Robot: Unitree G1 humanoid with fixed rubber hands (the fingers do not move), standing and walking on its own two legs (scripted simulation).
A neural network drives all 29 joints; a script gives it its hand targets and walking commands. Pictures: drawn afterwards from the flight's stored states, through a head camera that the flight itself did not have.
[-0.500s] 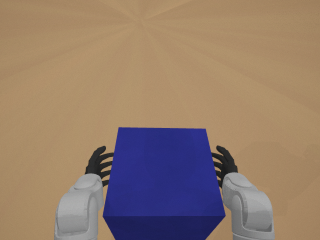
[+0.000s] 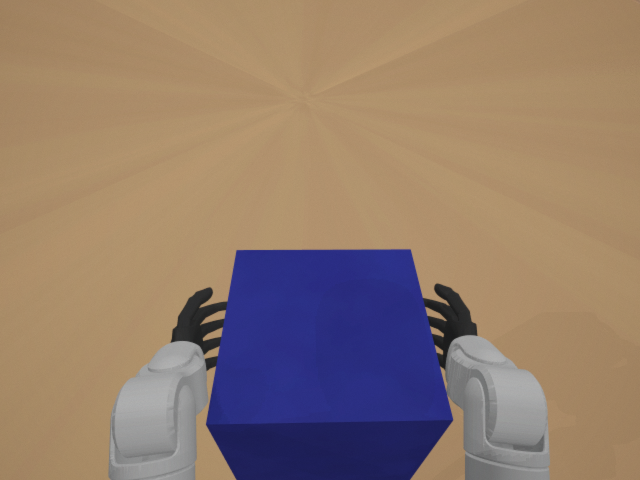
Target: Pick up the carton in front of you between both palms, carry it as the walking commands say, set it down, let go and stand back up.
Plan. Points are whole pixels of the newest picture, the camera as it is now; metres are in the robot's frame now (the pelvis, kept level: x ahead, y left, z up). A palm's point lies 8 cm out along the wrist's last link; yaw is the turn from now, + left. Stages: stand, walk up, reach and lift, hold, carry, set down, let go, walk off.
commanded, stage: carry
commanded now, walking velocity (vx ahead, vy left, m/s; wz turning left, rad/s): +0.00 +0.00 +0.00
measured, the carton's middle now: (324, 375) +0.28 +0.00 +0.01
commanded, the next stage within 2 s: hold in 1.32 s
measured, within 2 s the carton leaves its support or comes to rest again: neither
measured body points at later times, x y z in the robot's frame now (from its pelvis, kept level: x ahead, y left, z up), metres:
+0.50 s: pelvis -0.01 +0.03 -0.01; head -0.03 +0.03 +0.44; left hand +0.26 +0.18 +0.05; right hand +0.26 -0.12 +0.05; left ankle -0.14 +0.11 -0.74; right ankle +0.01 -0.09 -0.74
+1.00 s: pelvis -0.06 +0.03 -0.01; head -0.08 +0.03 +0.44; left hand +0.24 +0.18 +0.02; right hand +0.24 -0.12 +0.02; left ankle -0.14 +0.11 -0.74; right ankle +0.01 -0.09 -0.74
